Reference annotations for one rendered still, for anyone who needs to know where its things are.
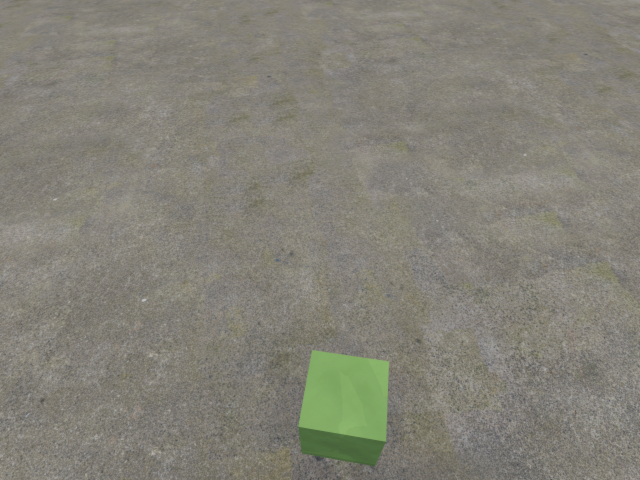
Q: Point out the carton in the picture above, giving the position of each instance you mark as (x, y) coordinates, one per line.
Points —
(344, 409)

